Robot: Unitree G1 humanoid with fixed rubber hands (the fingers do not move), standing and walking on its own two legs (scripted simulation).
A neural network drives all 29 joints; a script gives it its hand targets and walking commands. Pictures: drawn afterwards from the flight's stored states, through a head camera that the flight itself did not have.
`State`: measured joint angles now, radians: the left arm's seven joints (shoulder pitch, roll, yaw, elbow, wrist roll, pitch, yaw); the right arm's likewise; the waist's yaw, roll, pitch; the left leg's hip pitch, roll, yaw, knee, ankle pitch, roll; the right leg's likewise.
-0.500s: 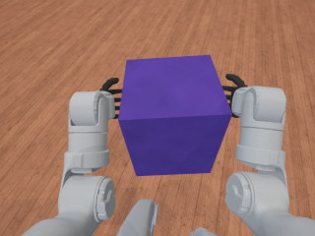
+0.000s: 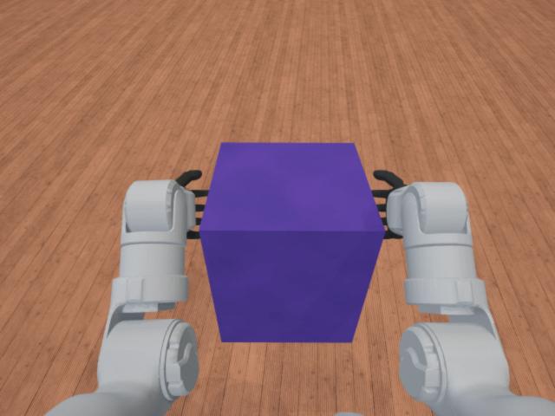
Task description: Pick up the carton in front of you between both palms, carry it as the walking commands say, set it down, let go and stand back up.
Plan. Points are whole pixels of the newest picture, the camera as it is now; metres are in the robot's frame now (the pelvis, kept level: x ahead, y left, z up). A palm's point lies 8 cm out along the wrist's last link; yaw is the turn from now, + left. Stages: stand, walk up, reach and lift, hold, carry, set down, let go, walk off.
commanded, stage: carry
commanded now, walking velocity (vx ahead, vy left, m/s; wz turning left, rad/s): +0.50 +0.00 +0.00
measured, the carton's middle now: (287, 243) +0.37 +0.00 +0.04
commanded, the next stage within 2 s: none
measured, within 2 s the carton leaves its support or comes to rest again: neither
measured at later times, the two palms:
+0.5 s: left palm (216, 137) +0.57 +0.12 +0.10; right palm (373, 135) +0.58 -0.18 +0.10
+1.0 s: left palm (217, 65) +0.86 +0.14 +0.10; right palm (340, 64) +0.86 -0.16 +0.11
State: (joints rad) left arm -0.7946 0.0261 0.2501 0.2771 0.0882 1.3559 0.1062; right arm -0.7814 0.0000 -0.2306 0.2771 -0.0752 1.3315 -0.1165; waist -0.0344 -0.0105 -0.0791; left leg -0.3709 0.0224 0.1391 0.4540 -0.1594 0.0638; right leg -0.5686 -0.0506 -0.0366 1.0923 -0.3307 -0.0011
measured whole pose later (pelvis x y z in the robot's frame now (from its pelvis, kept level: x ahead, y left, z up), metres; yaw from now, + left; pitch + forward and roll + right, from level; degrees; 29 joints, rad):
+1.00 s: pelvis +0.60 +0.00 +0.01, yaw +0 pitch +4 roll -1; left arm -0.15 -0.13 0.10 -0.33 0.14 1.23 0.09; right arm -0.15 0.13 -0.10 -0.31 -0.12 1.21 -0.08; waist -0.03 -0.01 -0.17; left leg -0.05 0.03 0.21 0.24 -0.26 0.02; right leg -0.60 -0.12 -0.13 0.60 -0.06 0.02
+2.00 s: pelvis +1.10 -0.01 +0.00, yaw +1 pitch +3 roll +0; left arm -0.14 -0.13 0.10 -0.20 0.17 1.12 0.06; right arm -0.13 0.13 -0.09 -0.20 -0.17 1.11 -0.06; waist -0.01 0.00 -0.16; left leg -0.31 0.06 0.21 0.52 -0.26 0.03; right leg -0.20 -0.06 -0.13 0.50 -0.35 0.01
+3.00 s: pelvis +1.07 -0.03 +0.00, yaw +1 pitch +2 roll +0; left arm -0.20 -0.14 0.16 0.18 0.24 0.74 0.04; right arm -0.20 0.14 -0.16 0.17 -0.24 0.73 -0.03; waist 0.00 0.00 -0.11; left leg -0.33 0.08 0.19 0.51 -0.21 0.01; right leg -0.23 -0.04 -0.16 0.52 -0.32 -0.02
